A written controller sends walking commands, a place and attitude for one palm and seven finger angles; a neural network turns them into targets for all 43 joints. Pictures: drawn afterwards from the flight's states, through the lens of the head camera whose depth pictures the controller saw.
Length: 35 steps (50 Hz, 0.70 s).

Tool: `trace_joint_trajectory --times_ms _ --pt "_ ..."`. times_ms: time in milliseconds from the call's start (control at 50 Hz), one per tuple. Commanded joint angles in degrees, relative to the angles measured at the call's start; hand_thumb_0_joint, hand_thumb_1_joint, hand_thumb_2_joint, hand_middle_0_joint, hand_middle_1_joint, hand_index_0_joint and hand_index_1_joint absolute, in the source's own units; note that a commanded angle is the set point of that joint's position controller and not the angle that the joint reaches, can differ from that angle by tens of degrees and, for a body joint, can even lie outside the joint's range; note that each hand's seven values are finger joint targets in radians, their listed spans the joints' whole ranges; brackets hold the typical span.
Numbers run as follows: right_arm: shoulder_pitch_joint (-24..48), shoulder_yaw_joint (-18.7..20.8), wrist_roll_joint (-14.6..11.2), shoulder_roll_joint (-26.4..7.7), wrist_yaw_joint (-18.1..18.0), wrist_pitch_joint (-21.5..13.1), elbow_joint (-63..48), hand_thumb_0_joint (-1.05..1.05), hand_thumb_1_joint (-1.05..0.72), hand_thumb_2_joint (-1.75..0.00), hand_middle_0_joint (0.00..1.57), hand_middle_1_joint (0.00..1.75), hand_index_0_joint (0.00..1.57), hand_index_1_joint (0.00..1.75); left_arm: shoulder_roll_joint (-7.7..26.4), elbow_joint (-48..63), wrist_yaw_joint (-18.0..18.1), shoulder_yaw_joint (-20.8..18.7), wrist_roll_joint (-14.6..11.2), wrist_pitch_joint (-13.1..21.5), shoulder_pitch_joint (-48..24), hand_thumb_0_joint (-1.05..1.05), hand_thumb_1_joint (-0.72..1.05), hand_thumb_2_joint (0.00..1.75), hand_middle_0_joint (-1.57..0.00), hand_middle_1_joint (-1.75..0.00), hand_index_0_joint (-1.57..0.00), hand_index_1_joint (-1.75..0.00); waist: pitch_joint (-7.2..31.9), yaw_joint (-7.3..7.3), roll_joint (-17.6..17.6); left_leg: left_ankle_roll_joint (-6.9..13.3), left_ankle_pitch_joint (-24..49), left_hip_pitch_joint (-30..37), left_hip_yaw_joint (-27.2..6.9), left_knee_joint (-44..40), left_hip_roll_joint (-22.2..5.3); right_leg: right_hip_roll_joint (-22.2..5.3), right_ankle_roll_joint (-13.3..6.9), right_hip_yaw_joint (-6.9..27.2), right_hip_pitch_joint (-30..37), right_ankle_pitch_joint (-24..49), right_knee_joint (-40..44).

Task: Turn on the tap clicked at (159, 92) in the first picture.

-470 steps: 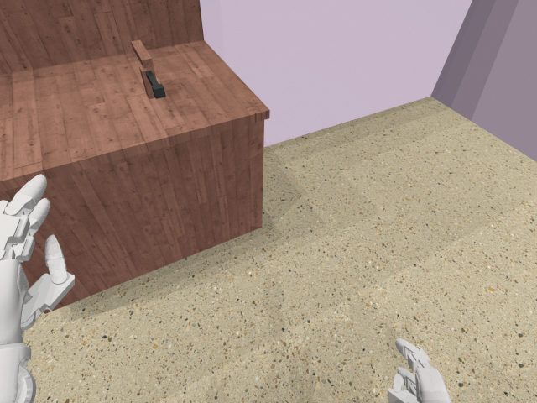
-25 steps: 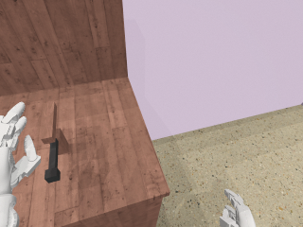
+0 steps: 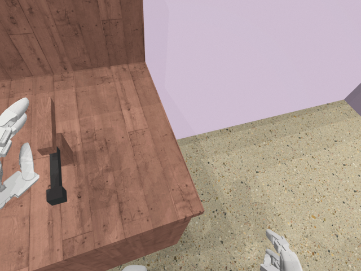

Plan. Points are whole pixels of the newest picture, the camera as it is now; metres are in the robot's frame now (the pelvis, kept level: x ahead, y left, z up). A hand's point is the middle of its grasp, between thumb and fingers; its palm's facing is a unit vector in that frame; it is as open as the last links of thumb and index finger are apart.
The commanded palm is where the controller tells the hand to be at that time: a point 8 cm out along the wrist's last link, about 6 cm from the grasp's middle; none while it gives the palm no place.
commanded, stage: shuffle to correct the standing spot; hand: left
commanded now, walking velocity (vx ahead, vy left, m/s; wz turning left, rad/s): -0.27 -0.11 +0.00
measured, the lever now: (56, 195) +0.24 +0.27 +0.01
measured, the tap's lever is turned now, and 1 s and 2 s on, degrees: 0 0 0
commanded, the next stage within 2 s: come to a stop and stand still in 0.70 s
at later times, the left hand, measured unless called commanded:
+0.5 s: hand (42, 200) +0.18 +0.21 +0.18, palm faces +0.32 -0.83 -0.47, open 7.4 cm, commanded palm +0.12 +0.25 +0.18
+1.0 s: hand out of the picture +0.08 +0.16 +0.19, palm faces +0.32 -0.79 -0.53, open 7.4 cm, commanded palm +0.02 +0.22 +0.18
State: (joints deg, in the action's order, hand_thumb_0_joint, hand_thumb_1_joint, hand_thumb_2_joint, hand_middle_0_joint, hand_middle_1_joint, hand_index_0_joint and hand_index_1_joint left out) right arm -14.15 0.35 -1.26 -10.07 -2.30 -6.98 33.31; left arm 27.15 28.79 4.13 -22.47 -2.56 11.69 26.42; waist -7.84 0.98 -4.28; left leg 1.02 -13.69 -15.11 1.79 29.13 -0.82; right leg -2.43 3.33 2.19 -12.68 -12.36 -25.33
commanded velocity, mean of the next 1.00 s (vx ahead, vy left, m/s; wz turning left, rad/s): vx -0.24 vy -0.07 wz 0.03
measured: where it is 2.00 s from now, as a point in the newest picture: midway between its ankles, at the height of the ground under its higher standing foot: outside the picture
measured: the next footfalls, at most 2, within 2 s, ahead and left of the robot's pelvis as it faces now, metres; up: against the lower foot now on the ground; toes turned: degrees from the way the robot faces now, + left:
right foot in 0.96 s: -0.12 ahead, -0.23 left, +0.00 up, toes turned -7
left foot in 1.18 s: -0.13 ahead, +0.05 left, +0.00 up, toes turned -2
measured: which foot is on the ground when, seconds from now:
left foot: down 0.00-0.96, up 0.98-1.00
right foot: down 0.00-0.66, up 0.68-0.94, down 0.96-1.00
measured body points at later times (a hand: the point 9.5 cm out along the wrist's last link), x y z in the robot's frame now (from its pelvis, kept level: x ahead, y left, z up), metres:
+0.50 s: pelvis -0.04 -0.03 -0.01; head +0.03 +0.00 +0.43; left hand +0.16 +0.25 +0.20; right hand +0.16 -0.23 -0.08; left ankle +0.02 +0.11 -0.74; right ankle +0.01 -0.16 -0.74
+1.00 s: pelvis -0.15 -0.06 -0.03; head -0.11 -0.05 +0.41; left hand +0.06 +0.20 +0.21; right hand +0.02 -0.28 -0.11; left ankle -0.05 +0.08 -0.73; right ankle -0.15 -0.22 -0.74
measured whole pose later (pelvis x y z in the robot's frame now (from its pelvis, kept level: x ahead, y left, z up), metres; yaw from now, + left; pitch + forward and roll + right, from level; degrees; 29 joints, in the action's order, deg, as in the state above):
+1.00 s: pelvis -0.15 -0.06 -0.03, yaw -2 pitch -3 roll -5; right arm -11.8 1.2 -1.0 -10.5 1.3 -7.6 30.0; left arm 26.6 36.4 3.6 -26.4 -1.6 15.4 23.4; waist -7.8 -0.2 4.0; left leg -0.9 -22.1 -31.4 -3.5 51.5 -7.1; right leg -1.7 1.5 -5.0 -15.5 -20.8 -39.3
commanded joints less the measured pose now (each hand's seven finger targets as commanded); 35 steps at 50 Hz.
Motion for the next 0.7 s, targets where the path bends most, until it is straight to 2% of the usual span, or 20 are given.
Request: trace_joint_trajectory --times_ms 0,60,100,140,200,280,300,360,380,400,420,480,520,560,580,600,620,640,660,680 --pt "6.3 2.6 0.1 -7.9 -0.6 -6.2 -9.0 0.0 -0.9 -0.9 0.2 0.3 0.2 0.3 7.8 17.3 2.4 -8.5 -0.5 6.1 -8.2 0.0 0.9 0.9 -0.2 -0.3 -0.2 -0.3 16.8 0.82 13.2 1.0 11.8 6.1 -4.1 -5.9 -4.8 -0.9 -3.9 -0.8 6.3 11.7 -0.3" --pt "5.1 2.9 0.3 -8.4 0.4 -6.7 -7.7 0.0 -0.9 -0.9 0.2 0.3 0.2 0.3 3.1 12.9 2.1 -4.4 0.1 5.3 -4.5 0.0 0.9 0.9 -0.2 -0.3 -0.2 -0.3 15.7 0.96 10.2 0.2 23.0 7.8 -4.0 -4.7 -7.0 -0.6 -3.2 -2.0 4.2 14.3 -2.0" --pt "5.0 3.0 0.5 -8.7 0.8 -6.3 -7.1 0.0 -0.9 -0.9 0.2 0.3 0.2 0.3 1.0 10.1 1.9 -2.3 0.5 4.7 -4.6 0.0 0.9 0.9 -0.2 -0.3 -0.2 -0.3 13.8 0.9 10.3 0.2 25.9 6.5 -4.3 -5.8 -9.3 -0.4 -2.9 -2.8 2.0 10.2 -4.6" --pt "5.0 3.1 0.7 -8.5 1.1 -5.6 -7.3 0.0 -0.9 -0.9 0.2 0.3 0.2 0.3 1.7 8.2 1.9 -3.1 0.7 4.6 -5.8 0.0 0.9 0.9 -0.2 -0.3 -0.2 -0.3 12.6 0.92 10.6 0.7 25.0 4.6 -5.0 -6.5 -11.1 -0.5 -2.8 -2.8 1.0 5.6 -5.9" --pt "6.1 2.5 1.2 -8.1 1.0 -4.2 -8.4 0.0 -0.9 -0.9 0.2 0.3 0.2 0.3 2.0 9.2 1.9 -3.3 0.5 4.3 -9.1 0.0 0.9 0.9 -0.2 -0.3 -0.2 -0.3 12.3 0.9 10.6 1.4 20.8 1.9 -4.5 -5.8 -11.8 -1.1 -3.0 -3.0 1.6 5.9 -4.9" --pt "8.1 2.3 0.9 -7.5 1.0 -3.5 -10.8 0.0 -0.9 -0.9 0.2 0.3 0.2 0.3 6.0 16.7 2.0 -6.7 0.3 4.9 -11.9 0.0 0.9 0.9 -0.2 -0.3 -0.2 -0.3 14.6 1.11 10.0 0.8 22.0 0.6 -3.7 -2.3 -10.1 -1.6 -3.7 -2.6 4.7 17.6 -5.0" --pt "7.7 2.3 1.1 -7.5 1.0 -3.5 -11.6 0.0 -0.9 -0.9 0.2 0.3 0.2 0.3 4.5 17.7 1.6 -5.7 -0.3 5.3 -10.1 0.0 0.9 0.9 -0.2 -0.3 -0.2 -0.3 15.2 1.27 10.8 1.0 20.7 -0.6 -4.3 -2.1 -9.9 -1.8 -4.2 -3.0 5.1 16.9 -5.5" --pt "7.5 2.5 1.1 -7.2 1.3 -3.8 -12.9 0.0 -0.9 -0.9 0.2 0.3 0.2 0.3 5.8 20.6 1.3 -8.2 -1.0 6.2 -4.0 0.0 0.9 0.9 -0.2 -0.3 -0.2 -0.3 17.4 1.69 13.3 1.5 19.5 -1.8 -4.9 -0.3 -9.8 -2.5 -5.0 -3.0 5.5 16.5 -6.4" --pt "7.6 2.5 1.0 -7.1 1.1 -3.6 -12.5 0.0 -0.9 -0.9 0.2 0.3 0.2 0.3 7.2 19.3 1.5 -10.4 -1.2 6.1 -1.6 0.0 0.9 0.9 -0.2 -0.3 -0.2 -0.3 17.8 1.72 12.3 1.2 17.4 -2.0 -4.9 -0.1 -9.5 -2.7 -5.3 -2.2 4.9 15.7 -6.1" --pt "6.7 2.6 1.0 -6.9 1.1 -3.5 -12.9 0.0 -0.9 -0.9 0.2 0.3 0.2 0.3 5.1 19.5 1.0 -8.9 -1.6 6.3 -0.7 0.0 0.9 0.9 -0.2 -0.3 -0.2 -0.3 18.0 1.45 10.9 1.1 14.3 -2.8 -4.7 1.0 -9.0 -3.4 -6.0 -1.7 4.2 15.7 -5.8" --pt "6.5 2.9 1.0 -7.1 0.9 -3.6 -12.9 0.0 -0.9 -0.9 0.2 0.3 0.2 0.3 6.0 19.7 0.9 -9.9 -1.7 6.8 -0.8 0.0 0.9 0.9 -0.2 -0.3 -0.2 -0.3 17.8 1.31 8.8 0.8 10.2 -3.2 -4.0 2.8 -7.9 -4.5 -6.7 -0.1 2.6 16.3 -4.5" --pt "4.9 3.6 1.1 -6.5 -0.1 -3.8 -10.2 0.0 -0.9 -0.9 0.2 0.3 0.2 0.3 7.1 14.9 1.0 -12.1 -2.0 7.0 0.3 0.0 0.9 0.9 -0.2 -0.3 -0.2 -0.3 17.4 0.15 -0.6 -1.4 -3.5 0.1 -0.7 9.9 -1.8 -10.4 -10.1 6.9 -5.8 14.2 3.5" --pt "4.7 3.8 1.1 -6.1 -0.6 -3.9 -9.1 0.0 -0.9 -0.9 0.2 0.3 0.2 0.3 6.4 13.8 0.9 -10.8 -2.4 6.8 -2.1 0.0 0.9 0.9 -0.2 -0.3 -0.2 -0.3 16.5 0.17 -7.3 -1.8 -8.6 2.0 -0.3 17.3 1.2 -16.3 -13.0 10.4 -11.8 0.0 10.3" --pt "5.6 3.1 1.6 -5.7 -1.1 -4.4 -7.8 0.0 -0.9 -0.9 0.2 0.3 0.2 0.3 6.6 12.6 1.1 -10.9 -2.1 6.4 -3.3 0.0 0.9 0.9 -0.2 -0.3 -0.2 -0.3 14.2 0.16 -8.5 -1.6 -8.9 2.3 -1.3 14.5 0.5 -16.6 -13.3 8.4 -13.3 -5.9 11.0" --pt "6.8 2.7 1.4 -5.8 -1.2 -4.7 -6.8 0.0 -0.9 -0.9 0.2 0.3 0.2 0.3 6.7 10.7 1.5 -11.2 -1.8 6.0 -2.9 0.0 0.9 0.9 -0.2 -0.3 -0.2 -0.3 12.9 -0.36 -7.0 -1.1 -6.8 5.0 -1.7 6.1 -0.8 -14.3 -11.5 6.3 -16.0 -6.4 8.4" --pt "5.8 2.4 1.7 -5.7 -1.5 -5.0 -7.0 0.0 -0.9 -0.9 0.2 0.3 0.2 0.3 4.4 10.2 1.2 -8.9 -1.7 6.4 -2.2 0.0 0.9 0.9 -0.2 -0.3 -0.2 -0.3 12.2 -0.75 -4.4 -0.2 -5.3 3.8 -2.2 -3.8 -2.6 -10.0 -8.6 1.3 -13.1 -4.8 2.0" --pt "6.0 2.7 1.7 -7.1 -2.0 -5.6 -7.6 0.0 -0.9 -0.9 0.2 0.3 0.2 0.3 5.1 10.6 1.2 -9.5 -1.6 7.3 -2.4 0.0 0.9 0.9 -0.2 -0.3 -0.2 -0.3 11.4 -0.57 2.6 2.3 -1.1 1.0 -9.9 -12.7 -8.7 -4.2 -5.5 -1.9 -11.3 -2.1 -9.1" --pt "6.1 3.2 2.2 -8.1 -2.1 -5.9 -8.0 0.0 -0.9 -0.9 0.2 0.3 0.2 0.3 5.0 11.4 1.1 -9.2 -1.2 8.1 -2.9 0.0 0.9 0.9 -0.2 -0.3 -0.2 -0.3 11.4 -0.56 13.1 6.9 11.4 -0.8 -21.3 -14.1 -19.4 0.5 -3.0 -4.0 -12.7 -5.1 -22.9" --pt "5.0 3.5 3.0 -6.7 -1.8 -6.1 -7.5 0.0 -0.9 -0.9 0.2 0.3 0.2 0.3 5.2 11.5 0.5 -9.0 -0.8 8.6 -3.9 0.0 0.9 0.9 -0.2 -0.3 -0.2 -0.3 12.7 -0.78 12.4 10.3 21.9 1.8 -22.4 -12.7 -23.4 1.9 -2.6 0.0 -16.9 -14.7 -34.9" --pt "5.5 3.3 3.5 -6.6 -1.3 -6.7 -6.9 0.0 -0.9 -0.9 0.2 0.3 0.2 0.3 6.2 13.0 0.4 -9.9 -0.5 9.2 -5.2 0.0 0.9 0.9 -0.2 -0.3 -0.2 -0.3 13.7 -0.56 13.9 11.2 20.1 1.4 -22.8 -13.0 -24.4 2.0 -2.2 3.8 -18.7 -15.5 -43.5"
